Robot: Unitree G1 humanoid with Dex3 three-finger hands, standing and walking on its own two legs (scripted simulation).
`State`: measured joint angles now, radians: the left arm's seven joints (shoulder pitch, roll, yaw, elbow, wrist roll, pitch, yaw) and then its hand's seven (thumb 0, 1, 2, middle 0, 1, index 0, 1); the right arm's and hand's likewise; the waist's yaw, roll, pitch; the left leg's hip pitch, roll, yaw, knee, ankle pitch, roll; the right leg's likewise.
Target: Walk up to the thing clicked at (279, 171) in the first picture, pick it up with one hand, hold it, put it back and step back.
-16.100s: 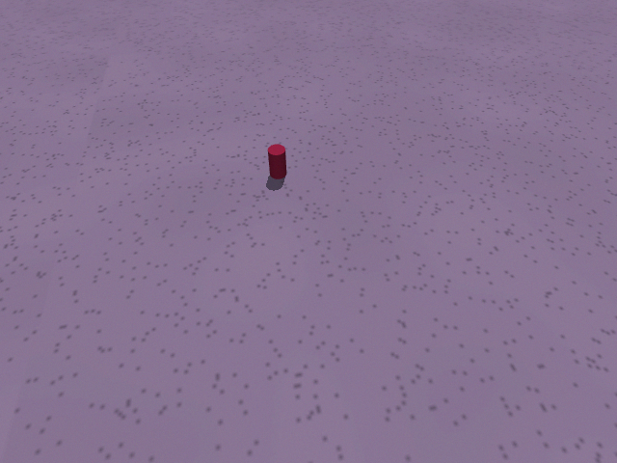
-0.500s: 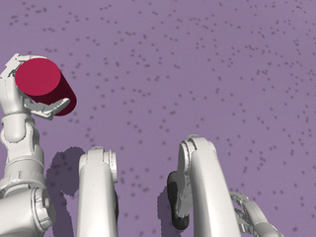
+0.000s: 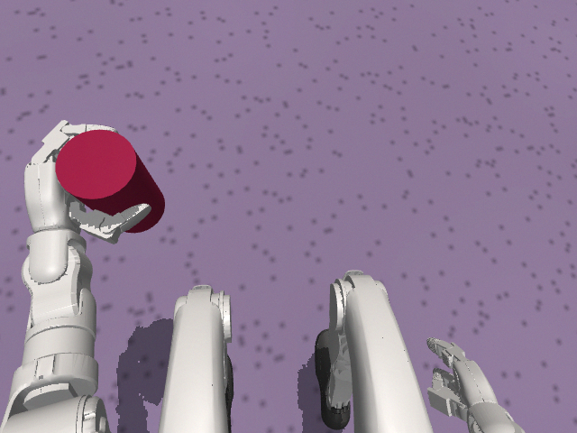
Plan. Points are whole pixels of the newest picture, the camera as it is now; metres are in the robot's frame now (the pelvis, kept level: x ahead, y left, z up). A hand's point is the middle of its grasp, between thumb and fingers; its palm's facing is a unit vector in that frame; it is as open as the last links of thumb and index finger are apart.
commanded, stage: lift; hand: left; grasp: from the side
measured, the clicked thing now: (119, 188) +0.43 +0.21 -0.03
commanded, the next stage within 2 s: hold in 1.54 s
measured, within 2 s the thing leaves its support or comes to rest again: neither
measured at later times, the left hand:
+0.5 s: hand (24, 117) +0.40 +0.21 +0.17, palm faces +0.17 -0.98 -0.04, open 11.3 cm
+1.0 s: hand out of the picture +0.40 +0.19 +0.26, palm faces +0.15 -0.99 -0.03, open 11.3 cm
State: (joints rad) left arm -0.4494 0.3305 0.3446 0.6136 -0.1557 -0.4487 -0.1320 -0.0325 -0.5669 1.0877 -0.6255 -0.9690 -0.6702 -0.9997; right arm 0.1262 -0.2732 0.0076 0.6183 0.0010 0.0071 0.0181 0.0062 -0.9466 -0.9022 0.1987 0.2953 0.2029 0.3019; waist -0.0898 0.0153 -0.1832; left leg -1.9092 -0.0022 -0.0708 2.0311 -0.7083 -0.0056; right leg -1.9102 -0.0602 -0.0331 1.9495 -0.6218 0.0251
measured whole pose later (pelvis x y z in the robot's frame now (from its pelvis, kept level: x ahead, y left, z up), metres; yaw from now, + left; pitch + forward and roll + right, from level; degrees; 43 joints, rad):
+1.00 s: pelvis +0.06 +0.00 +0.23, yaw +1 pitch +16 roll -3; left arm -0.12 0.21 0.14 0.34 -0.15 -0.31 0.00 -0.03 -0.57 1.09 -0.63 -0.96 -0.68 -0.99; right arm 0.22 -0.21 0.01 0.63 0.02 -0.05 -0.04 0.01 -0.93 -0.90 0.20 0.30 0.20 0.30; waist -0.03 0.01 -0.10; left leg -0.90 0.03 -0.04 1.18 -0.55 0.00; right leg -0.91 -0.03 -0.05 1.10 -0.47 0.03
